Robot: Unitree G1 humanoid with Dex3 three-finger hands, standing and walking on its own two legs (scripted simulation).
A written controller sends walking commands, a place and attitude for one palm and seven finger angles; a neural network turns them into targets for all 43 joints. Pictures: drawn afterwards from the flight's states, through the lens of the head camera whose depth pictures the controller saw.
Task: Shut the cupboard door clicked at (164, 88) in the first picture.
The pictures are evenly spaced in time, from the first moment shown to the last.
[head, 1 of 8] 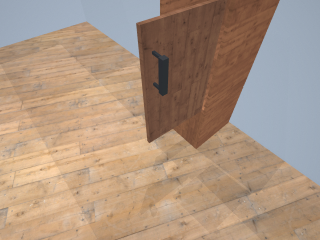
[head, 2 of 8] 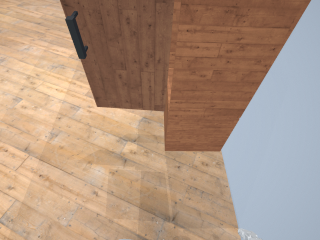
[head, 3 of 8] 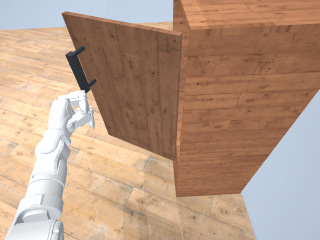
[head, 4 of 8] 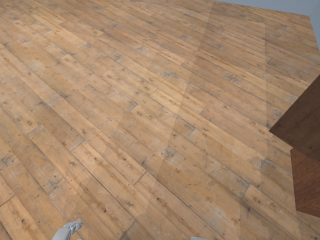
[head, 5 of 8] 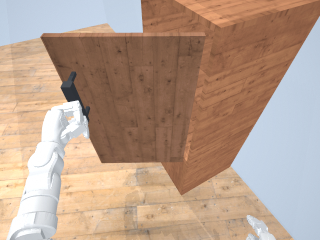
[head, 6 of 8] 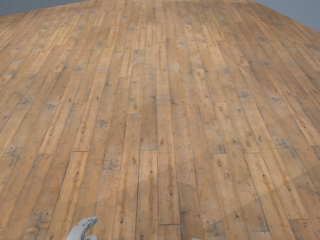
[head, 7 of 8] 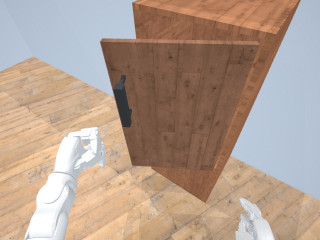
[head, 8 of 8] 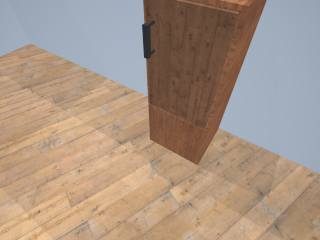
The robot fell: no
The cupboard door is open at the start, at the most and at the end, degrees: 86 86 0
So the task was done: yes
